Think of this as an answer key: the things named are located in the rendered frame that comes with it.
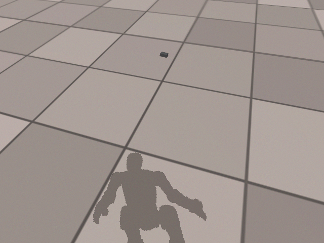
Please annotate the small box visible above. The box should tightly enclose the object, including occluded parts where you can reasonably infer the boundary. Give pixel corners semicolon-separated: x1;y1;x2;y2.
160;52;168;58

